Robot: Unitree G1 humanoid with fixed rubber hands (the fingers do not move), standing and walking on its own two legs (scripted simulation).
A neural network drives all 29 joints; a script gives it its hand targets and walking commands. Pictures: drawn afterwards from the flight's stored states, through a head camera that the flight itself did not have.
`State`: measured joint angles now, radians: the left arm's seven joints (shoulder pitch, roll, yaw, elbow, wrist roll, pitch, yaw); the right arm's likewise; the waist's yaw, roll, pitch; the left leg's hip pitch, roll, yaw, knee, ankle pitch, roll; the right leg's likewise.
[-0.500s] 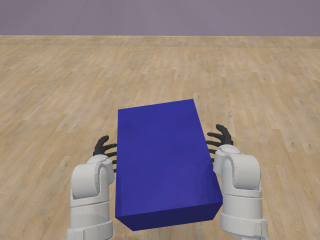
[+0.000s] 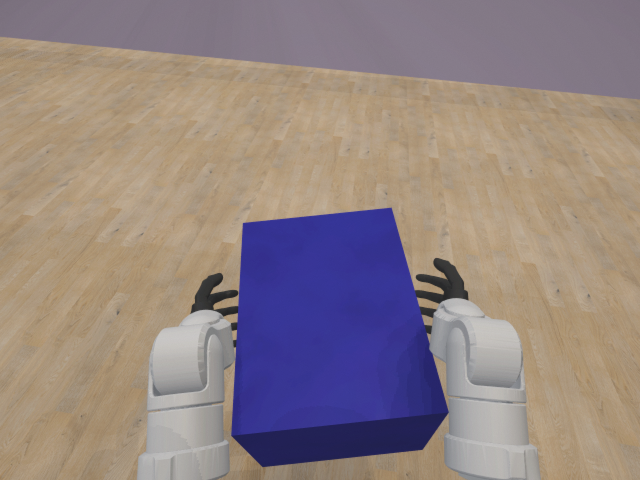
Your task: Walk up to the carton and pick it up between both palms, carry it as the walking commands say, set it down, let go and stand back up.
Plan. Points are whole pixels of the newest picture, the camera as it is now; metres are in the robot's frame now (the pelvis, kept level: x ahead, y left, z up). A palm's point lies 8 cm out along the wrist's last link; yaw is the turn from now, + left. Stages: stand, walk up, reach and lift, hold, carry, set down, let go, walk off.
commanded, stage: carry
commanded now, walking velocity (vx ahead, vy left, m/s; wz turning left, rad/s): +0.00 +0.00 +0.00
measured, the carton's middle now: (329, 332) +0.33 +0.00 +0.02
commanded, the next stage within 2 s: none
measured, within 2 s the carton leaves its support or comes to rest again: neither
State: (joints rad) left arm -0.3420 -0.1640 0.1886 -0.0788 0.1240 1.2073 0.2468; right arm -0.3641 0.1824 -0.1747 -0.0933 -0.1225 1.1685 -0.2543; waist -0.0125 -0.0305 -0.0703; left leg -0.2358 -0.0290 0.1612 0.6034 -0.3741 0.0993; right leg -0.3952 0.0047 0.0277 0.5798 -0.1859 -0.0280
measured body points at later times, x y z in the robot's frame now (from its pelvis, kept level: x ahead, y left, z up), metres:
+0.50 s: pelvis +0.01 +0.00 +0.00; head -0.01 +0.01 +0.45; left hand +0.31 +0.15 +0.06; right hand +0.32 -0.14 +0.07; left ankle -0.02 +0.05 -0.73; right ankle +0.08 -0.13 -0.72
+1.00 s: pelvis +0.01 +0.00 +0.00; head -0.01 +0.00 +0.45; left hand +0.32 +0.15 +0.06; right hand +0.32 -0.15 +0.07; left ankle -0.02 +0.05 -0.73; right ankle +0.08 -0.13 -0.72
